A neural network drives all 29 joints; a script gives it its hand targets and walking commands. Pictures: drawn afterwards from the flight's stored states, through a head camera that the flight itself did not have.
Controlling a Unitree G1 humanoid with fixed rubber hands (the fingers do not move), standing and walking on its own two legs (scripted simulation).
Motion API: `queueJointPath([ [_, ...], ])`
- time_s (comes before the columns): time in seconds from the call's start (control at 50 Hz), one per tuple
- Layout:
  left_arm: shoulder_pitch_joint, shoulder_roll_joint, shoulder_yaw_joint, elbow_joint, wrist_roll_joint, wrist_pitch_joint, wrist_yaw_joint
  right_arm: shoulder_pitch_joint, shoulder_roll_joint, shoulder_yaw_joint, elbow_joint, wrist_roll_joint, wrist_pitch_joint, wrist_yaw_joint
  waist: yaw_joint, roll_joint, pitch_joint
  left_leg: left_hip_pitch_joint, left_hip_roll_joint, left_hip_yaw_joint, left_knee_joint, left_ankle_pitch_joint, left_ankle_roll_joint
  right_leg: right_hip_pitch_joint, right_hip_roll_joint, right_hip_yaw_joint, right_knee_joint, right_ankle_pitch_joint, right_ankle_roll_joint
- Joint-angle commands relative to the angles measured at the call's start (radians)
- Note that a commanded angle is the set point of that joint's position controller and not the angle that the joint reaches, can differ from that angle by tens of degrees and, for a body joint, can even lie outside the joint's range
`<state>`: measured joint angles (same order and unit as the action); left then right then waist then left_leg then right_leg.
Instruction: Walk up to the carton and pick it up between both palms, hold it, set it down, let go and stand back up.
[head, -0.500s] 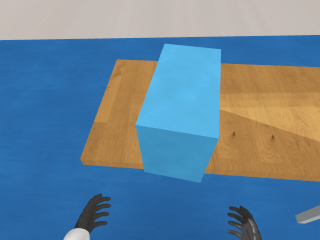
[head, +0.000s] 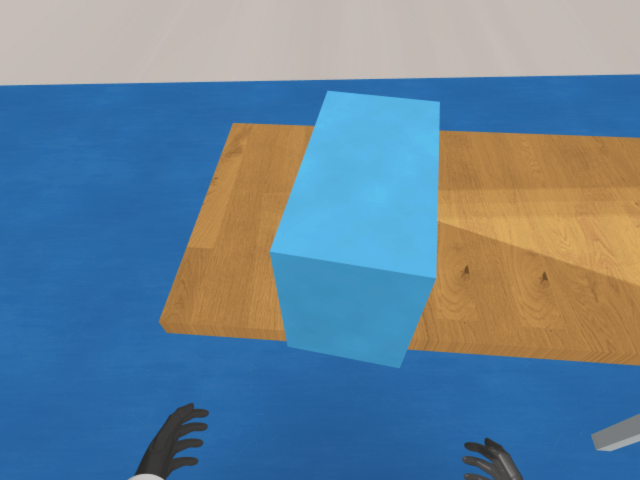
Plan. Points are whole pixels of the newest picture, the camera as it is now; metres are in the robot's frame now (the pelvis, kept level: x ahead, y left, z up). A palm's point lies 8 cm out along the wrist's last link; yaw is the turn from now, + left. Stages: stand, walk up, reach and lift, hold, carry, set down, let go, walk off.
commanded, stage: stand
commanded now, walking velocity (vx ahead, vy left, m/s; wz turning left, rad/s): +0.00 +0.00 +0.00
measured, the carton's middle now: (362, 225) +0.46 -0.01 +0.05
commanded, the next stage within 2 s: none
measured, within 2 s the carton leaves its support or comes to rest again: neither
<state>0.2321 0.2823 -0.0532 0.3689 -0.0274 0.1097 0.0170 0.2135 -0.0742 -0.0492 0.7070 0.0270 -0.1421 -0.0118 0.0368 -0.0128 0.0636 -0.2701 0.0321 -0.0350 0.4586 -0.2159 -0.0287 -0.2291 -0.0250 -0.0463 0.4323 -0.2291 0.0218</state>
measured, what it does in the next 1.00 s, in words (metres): stands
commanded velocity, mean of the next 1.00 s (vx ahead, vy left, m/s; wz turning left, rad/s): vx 0.00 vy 0.00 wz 0.00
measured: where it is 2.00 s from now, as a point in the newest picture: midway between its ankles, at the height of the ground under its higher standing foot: outside the picture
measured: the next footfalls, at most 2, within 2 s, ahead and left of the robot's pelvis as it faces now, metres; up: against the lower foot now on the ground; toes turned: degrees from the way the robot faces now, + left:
none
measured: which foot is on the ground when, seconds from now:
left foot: down 0.00-1.00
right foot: down 0.00-1.00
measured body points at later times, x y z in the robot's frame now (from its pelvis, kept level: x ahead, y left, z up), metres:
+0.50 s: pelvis +0.02 +0.00 -0.01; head +0.02 +0.01 +0.44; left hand +0.14 +0.28 -0.11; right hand +0.14 -0.25 -0.12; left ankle +0.01 +0.14 -0.74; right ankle +0.00 -0.13 -0.74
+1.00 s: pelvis +0.01 +0.00 -0.01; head +0.00 +0.01 +0.44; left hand +0.12 +0.28 -0.11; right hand +0.13 -0.25 -0.13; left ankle +0.01 +0.14 -0.74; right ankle +0.00 -0.13 -0.74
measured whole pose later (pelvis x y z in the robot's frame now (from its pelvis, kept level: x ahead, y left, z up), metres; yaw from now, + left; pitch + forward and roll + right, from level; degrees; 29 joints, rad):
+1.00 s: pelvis +0.01 +0.00 -0.01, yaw +0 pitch +0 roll -1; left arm 0.27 0.28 0.06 0.71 0.01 0.00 -0.01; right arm 0.21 -0.21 -0.05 0.86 0.03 -0.02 -0.01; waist 0.03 0.00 -0.05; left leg -0.27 0.03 -0.04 0.57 -0.30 -0.03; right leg -0.23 -0.03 -0.04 0.53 -0.31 0.02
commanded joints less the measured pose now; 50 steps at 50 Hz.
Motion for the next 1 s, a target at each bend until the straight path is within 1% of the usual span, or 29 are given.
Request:
queueJointPath([
  [0.0,0.026,0.210,0.144,0.080,0.123,-0.137,-0.002,-0.014,-0.358,-0.066,-0.072,-0.100,0.049,0.005,-0.005,0.087,-0.258,-0.029,0.012,0.030,-0.003,-0.049,0.037,0.133,-0.080,0.057,0.000,-0.020,-0.042],
  [0.02,0.023,0.214,0.149,0.088,0.122,-0.143,-0.007,-0.035,-0.360,-0.065,-0.071,-0.100,0.053,0.008,0.003,0.090,-0.229,-0.046,0.012,0.026,-0.004,-0.092,0.045,0.104,-0.080,0.065,-0.007,-0.059,-0.046],
  [0.04,0.019,0.214,0.155,0.102,0.120,-0.149,-0.011,-0.044,-0.363,-0.066,-0.062,-0.100,0.058,0.009,-0.001,0.072,-0.214,-0.048,0.013,0.018,-0.002,-0.108,0.052,0.086,-0.078,0.065,-0.010,-0.068,-0.047],
  [0.06,0.025,0.211,0.157,0.116,0.116,-0.152,-0.015,-0.054,-0.363,-0.063,-0.054,-0.100,0.061,0.010,-0.001,0.077,-0.216,-0.036,0.018,0.016,0.003,-0.106,0.060,0.071,-0.079,0.071,-0.005,-0.055,-0.052],
  [0.12,0.032,0.212,0.172,0.156,0.107,-0.163,-0.020,-0.063,-0.375,-0.061,-0.032,-0.094,0.068,0.011,-0.007,0.091,-0.219,-0.007,0.032,0.002,0.012,-0.017,0.071,0.078,-0.080,0.080,0.012,0.042,-0.055],
  [0.14,0.042,0.216,0.177,0.169,0.105,-0.164,-0.019,-0.070,-0.381,-0.061,-0.030,-0.094,0.070,0.012,-0.002,0.103,-0.232,0.009,0.036,0.001,0.021,0.030,0.072,0.088,-0.081,0.083,0.019,0.076,-0.056],
  [0.16,0.041,0.213,0.177,0.179,0.102,-0.167,-0.019,-0.067,-0.384,-0.061,-0.025,-0.090,0.072,0.011,-0.008,0.101,-0.234,0.017,0.039,0.002,0.031,0.072,0.072,0.095,-0.085,0.085,0.020,0.116,-0.056],
  [0.18,0.046,0.211,0.179,0.194,0.101,-0.167,-0.021,-0.055,-0.396,-0.061,-0.014,-0.090,0.075,0.008,-0.010,0.095,-0.243,0.037,0.043,-0.002,0.032,0.107,0.073,0.102,-0.084,0.085,0.021,0.137,-0.056],
  [0.24,0.054,0.214,0.182,0.221,0.098,-0.168,-0.019,-0.048,-0.406,-0.061,-0.010,-0.086,0.080,0.007,-0.019,0.109,-0.270,0.078,0.051,-0.004,0.050,0.199,0.074,0.112,-0.088,0.080,0.025,0.204,-0.057],
  [0.3,0.058,0.213,0.179,0.243,0.093,-0.172,-0.018,-0.043,-0.415,-0.064,-0.003,-0.084,0.084,0.005,-0.019,0.118,-0.274,0.095,0.056,-0.007,0.059,0.257,0.075,0.118,-0.093,0.070,0.031,0.240,-0.058],
  [0.32,0.053,0.212,0.177,0.249,0.092,-0.172,-0.018,-0.043,-0.418,-0.065,0.000,-0.081,0.084,0.005,-0.020,0.108,-0.269,0.093,0.055,-0.007,0.054,0.260,0.074,0.115,-0.094,0.067,0.031,0.241,-0.059],
  [0.36,0.059,0.213,0.176,0.261,0.090,-0.171,-0.017,-0.033,-0.421,-0.065,0.007,-0.080,0.087,0.004,-0.023,0.122,-0.266,0.099,0.056,-0.011,0.052,0.252,0.074,0.113,-0.096,0.068,0.027,0.233,-0.061],
  [0.38,0.050,0.218,0.177,0.263,0.091,-0.170,-0.016,-0.034,-0.415,-0.063,0.006,-0.079,0.087,0.004,-0.027,0.113,-0.263,0.096,0.057,-0.013,0.048,0.247,0.075,0.114,-0.095,0.065,0.027,0.225,-0.061],
  [0.4,0.058,0.215,0.176,0.269,0.086,-0.171,-0.017,-0.035,-0.426,-0.065,0.009,-0.080,0.087,0.003,-0.020,0.125,-0.253,0.093,0.058,-0.017,0.048,0.250,0.077,0.110,-0.094,0.066,0.026,0.219,-0.061],
  [0.44,0.061,0.218,0.176,0.275,0.089,-0.171,-0.016,-0.034,-0.417,-0.062,0.010,-0.079,0.089,0.004,-0.023,0.134,-0.259,0.094,0.059,-0.016,0.041,0.236,0.076,0.111,-0.094,0.067,0.027,0.208,-0.061],
  [0.48,0.060,0.220,0.178,0.280,0.087,-0.173,-0.015,-0.033,-0.423,-0.064,0.014,-0.079,0.088,0.002,-0.021,0.119,-0.245,0.087,0.062,-0.025,0.034,0.233,0.078,0.106,-0.091,0.066,0.023,0.191,-0.062],
  [0.54,0.055,0.217,0.176,0.287,0.085,-0.174,-0.017,-0.031,-0.427,-0.065,0.016,-0.078,0.086,0.003,-0.026,0.139,-0.233,0.085,0.063,-0.028,0.031,0.245,0.078,0.105,-0.095,0.066,0.021,0.199,-0.064],
  [0.58,0.062,0.224,0.179,0.293,0.083,-0.176,-0.015,-0.035,-0.428,-0.065,0.017,-0.078,0.086,0.001,-0.022,0.141,-0.229,0.083,0.064,-0.027,0.031,0.258,0.079,0.109,-0.097,0.068,0.018,0.207,-0.067],
  [0.6,0.059,0.224,0.179,0.296,0.084,-0.177,-0.016,-0.035,-0.420,-0.063,0.019,-0.077,0.085,0.001,-0.024,0.123,-0.232,0.081,0.066,-0.031,0.026,0.249,0.080,0.113,-0.096,0.066,0.019,0.211,-0.065],
  [0.62,0.063,0.221,0.177,0.301,0.083,-0.178,-0.016,-0.031,-0.430,-0.063,0.025,-0.077,0.084,0.001,-0.023,0.129,-0.219,0.080,0.064,-0.031,0.023,0.244,0.079,0.108,-0.095,0.068,0.017,0.201,-0.066],
  [0.64,0.057,0.218,0.175,0.300,0.083,-0.178,-0.016,-0.035,-0.430,-0.066,0.024,-0.075,0.082,0.002,-0.027,0.119,-0.219,0.082,0.066,-0.036,0.021,0.236,0.079,0.103,-0.097,0.068,0.015,0.198,-0.069],
  [0.68,0.062,0.214,0.174,0.305,0.078,-0.178,-0.018,-0.034,-0.427,-0.062,0.030,-0.075,0.083,0.003,-0.025,0.144,-0.213,0.078,0.064,-0.035,0.016,0.231,0.079,0.099,-0.097,0.069,0.016,0.197,-0.068],
  [0.7,0.066,0.221,0.175,0.311,0.078,-0.179,-0.018,-0.033,-0.426,-0.061,0.033,-0.076,0.083,0.002,-0.021,0.137,-0.209,0.076,0.068,-0.040,0.017,0.227,0.080,0.101,-0.095,0.070,0.013,0.182,-0.068],
  [0.76,0.058,0.222,0.176,0.317,0.079,-0.183,-0.016,-0.030,-0.433,-0.062,0.042,-0.071,0.081,0.001,-0.026,0.119,-0.213,0.083,0.068,-0.040,0.018,0.245,0.079,0.103,-0.096,0.071,0.011,0.211,-0.068],
  [0.8,0.058,0.220,0.174,0.324,0.077,-0.183,-0.017,-0.031,-0.430,-0.060,0.046,-0.071,0.079,0.000,-0.028,0.133,-0.208,0.085,0.069,-0.041,0.015,0.253,0.079,0.101,-0.098,0.071,0.010,0.215,-0.068],
  [0.84,0.054,0.224,0.174,0.328,0.075,-0.184,-0.015,-0.029,-0.431,-0.060,0.051,-0.070,0.080,0.001,-0.028,0.123,-0.212,0.087,0.069,-0.040,0.015,0.253,0.079,0.107,-0.097,0.071,0.012,0.213,-0.070],
  [0.86,0.059,0.221,0.173,0.333,0.074,-0.183,-0.015,-0.029,-0.432,-0.060,0.053,-0.070,0.078,0.001,-0.029,0.139,-0.210,0.088,0.068,-0.042,0.015,0.259,0.079,0.108,-0.098,0.072,0.012,0.218,-0.070],
  [0.94,0.058,0.226,0.174,0.341,0.073,-0.184,-0.013,-0.031,-0.436,-0.061,0.066,-0.070,0.080,0.000,-0.027,0.138,-0.200,0.087,0.070,-0.046,0.009,0.269,0.079,0.109,-0.098,0.069,0.009,0.221,-0.070],
  [0.98,0.049,0.219,0.173,0.344,0.072,-0.184,-0.015,-0.033,-0.433,-0.060,0.071,-0.068,0.079,0.000,-0.031,0.125,-0.198,0.087,0.072,-0.048,0.006,0.265,0.079,0.109,-0.097,0.066,0.009,0.224,-0.069],
])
